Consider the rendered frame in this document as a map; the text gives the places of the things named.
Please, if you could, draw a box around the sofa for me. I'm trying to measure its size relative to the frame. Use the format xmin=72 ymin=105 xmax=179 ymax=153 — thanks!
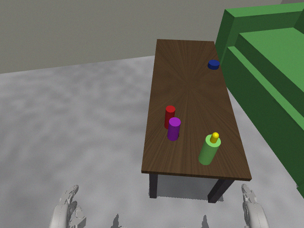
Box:
xmin=215 ymin=2 xmax=304 ymax=198

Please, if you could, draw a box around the right robot hand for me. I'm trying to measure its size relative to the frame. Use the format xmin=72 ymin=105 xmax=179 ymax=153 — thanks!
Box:
xmin=242 ymin=184 xmax=270 ymax=228

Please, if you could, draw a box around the left robot hand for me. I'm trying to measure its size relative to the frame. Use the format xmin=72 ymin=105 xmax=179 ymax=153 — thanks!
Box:
xmin=49 ymin=185 xmax=86 ymax=228

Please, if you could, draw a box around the coffee table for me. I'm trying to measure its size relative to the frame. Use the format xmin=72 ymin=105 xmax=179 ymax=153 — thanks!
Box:
xmin=141 ymin=39 xmax=252 ymax=203

